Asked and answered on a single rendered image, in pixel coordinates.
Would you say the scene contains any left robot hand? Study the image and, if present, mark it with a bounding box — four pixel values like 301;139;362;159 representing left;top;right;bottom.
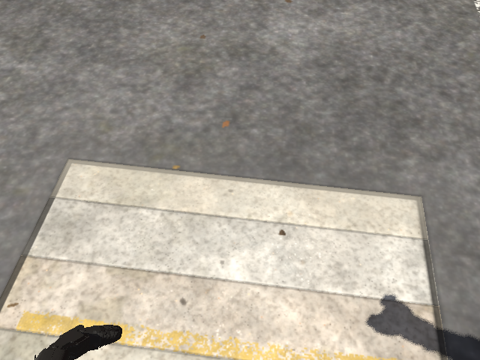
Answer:
34;325;122;360

